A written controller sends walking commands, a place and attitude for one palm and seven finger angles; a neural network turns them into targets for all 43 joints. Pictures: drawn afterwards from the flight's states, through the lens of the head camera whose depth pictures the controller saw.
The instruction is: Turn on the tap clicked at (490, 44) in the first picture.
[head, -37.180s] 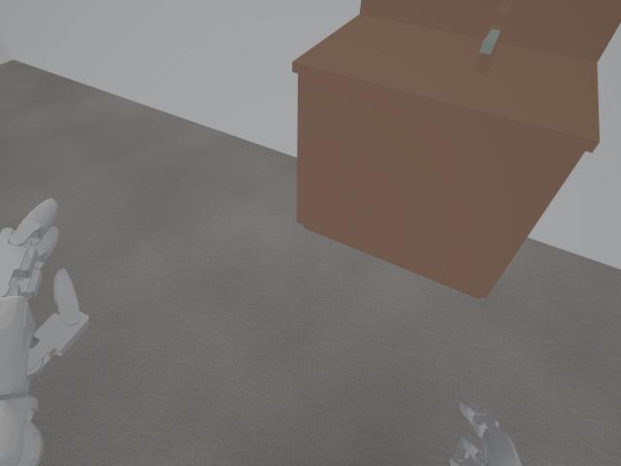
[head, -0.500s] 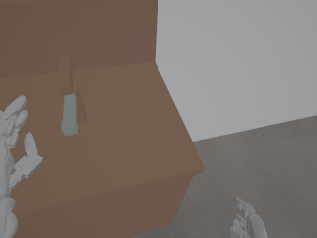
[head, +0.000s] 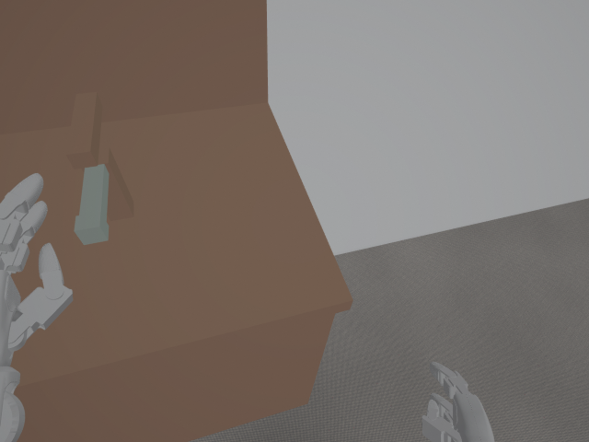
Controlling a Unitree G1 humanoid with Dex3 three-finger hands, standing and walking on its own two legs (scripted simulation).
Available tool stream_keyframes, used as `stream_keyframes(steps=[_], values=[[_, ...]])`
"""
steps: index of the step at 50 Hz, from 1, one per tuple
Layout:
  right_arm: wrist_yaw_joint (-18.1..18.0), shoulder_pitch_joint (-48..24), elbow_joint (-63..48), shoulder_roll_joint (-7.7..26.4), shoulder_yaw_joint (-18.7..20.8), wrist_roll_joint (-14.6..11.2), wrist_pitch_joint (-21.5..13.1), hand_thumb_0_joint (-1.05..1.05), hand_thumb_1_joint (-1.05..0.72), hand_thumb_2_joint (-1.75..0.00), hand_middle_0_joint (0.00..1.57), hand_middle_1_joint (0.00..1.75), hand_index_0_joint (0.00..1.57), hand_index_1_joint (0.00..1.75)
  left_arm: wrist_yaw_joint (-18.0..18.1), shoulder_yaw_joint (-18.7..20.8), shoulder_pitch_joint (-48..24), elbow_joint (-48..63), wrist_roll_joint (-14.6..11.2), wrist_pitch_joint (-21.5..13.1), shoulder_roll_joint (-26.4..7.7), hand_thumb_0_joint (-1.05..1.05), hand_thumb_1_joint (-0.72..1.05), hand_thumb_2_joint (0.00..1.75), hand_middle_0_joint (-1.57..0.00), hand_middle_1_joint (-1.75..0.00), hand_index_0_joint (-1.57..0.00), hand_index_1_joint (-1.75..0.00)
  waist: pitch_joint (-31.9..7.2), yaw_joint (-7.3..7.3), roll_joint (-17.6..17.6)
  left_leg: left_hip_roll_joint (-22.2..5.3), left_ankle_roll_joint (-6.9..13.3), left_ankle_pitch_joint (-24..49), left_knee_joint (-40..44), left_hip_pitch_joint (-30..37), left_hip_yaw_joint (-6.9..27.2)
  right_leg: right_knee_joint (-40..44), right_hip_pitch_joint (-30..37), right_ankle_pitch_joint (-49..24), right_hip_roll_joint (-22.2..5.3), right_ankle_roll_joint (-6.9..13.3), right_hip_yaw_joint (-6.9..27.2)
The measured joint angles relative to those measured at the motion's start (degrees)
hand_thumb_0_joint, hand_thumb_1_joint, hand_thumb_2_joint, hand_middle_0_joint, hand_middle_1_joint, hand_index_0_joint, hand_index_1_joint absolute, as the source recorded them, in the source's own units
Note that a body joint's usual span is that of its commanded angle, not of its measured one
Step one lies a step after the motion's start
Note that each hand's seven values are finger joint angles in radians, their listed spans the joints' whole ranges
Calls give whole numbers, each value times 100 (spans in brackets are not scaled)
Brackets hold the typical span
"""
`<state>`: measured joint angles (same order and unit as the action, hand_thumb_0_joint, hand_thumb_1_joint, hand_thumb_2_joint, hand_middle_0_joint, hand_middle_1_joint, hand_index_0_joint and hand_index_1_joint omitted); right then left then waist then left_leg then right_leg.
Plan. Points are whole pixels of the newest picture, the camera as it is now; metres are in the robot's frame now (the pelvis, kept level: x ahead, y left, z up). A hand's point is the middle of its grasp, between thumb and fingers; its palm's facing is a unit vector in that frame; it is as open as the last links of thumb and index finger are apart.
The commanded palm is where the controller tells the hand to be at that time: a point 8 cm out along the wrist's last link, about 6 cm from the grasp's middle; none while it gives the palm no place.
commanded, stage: shuffle to correct the standing spot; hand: left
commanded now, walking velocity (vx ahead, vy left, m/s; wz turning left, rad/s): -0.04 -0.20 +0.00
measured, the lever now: (92, 228) +0.32 +0.28 +0.12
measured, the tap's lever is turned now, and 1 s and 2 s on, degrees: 0 0 0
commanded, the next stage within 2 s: none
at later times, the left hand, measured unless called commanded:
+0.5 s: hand (99, 287) +0.23 +0.22 +0.16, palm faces +0.32 -0.87 -0.38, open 7.4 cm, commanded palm +0.17 +0.26 +0.17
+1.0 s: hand (103, 289) +0.22 +0.21 +0.16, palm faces +0.34 -0.87 -0.37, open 7.4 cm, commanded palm +0.17 +0.25 +0.17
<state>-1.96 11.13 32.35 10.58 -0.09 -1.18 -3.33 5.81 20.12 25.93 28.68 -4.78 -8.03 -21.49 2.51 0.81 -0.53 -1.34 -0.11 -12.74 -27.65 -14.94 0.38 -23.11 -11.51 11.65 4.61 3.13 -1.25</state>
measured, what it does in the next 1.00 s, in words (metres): stands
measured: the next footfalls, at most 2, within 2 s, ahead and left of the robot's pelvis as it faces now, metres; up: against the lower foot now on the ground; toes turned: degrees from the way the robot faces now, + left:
none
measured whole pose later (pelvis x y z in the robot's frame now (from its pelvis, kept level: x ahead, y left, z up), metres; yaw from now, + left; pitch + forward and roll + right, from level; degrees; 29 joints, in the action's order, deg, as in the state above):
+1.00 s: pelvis +0.01 -0.03 +0.00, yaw +0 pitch +0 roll -1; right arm -2.7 11.8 32.5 11.4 0.5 -1.4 -2.0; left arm 6.4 19.8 27.3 30.8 -5.8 -6.4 -22.0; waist 1.9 -0.2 -0.3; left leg -3.1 -2.2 -14.5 -29.9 -15.6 1.5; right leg -25.6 -12.3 13.7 6.3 5.3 -2.3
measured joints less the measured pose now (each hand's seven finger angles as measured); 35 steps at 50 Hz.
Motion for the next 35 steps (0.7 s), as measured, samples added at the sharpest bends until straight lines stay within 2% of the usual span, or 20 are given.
stream_keyframes(steps=[9, 15, 35], values=[[-61, 56, 57, 143, 127, -14, 40, 1, -90, -89, 20, 30, 20, 30, 24, -34, 76, 81, -78, 87, 20, 1, 89, 90, -20, -30, -21, -30, -52, -91, 45, -156, -125, -144, -257, -154, 54, -182, -127, 102, 159, 161, -49], [-86, 104, 87, 168, 163, -16, 75, 1, -90, -89, 20, 30, 20, 30, 33, 6, 184, 180, -115, 92, -58, 1, 89, 90, -21, -30, -21, -30, -69, -165, 6, -181, -163, -229, -356, -171, 72, -306, -156, 201, 185, 190, -69], [-55, -8, -32, -14, 19, -3, 88, 1, -90, -89, 21, 30, 20, 30, -17, 32, 189, 297, -100, 117, -142, 1, 89, 90, -21, -30, -21, -30, 6, -73, 27, -166, -191, -173, -244, -110, 96, -251, -111, 186, 168, 192, -96]])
